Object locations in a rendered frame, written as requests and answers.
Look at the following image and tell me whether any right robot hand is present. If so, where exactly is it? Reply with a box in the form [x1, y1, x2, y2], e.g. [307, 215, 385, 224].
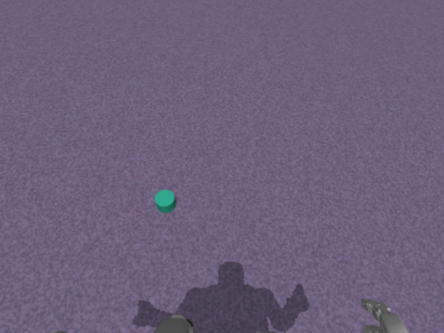
[361, 298, 409, 333]

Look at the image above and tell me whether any tin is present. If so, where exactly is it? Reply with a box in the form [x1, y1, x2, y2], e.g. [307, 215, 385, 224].
[155, 189, 176, 213]

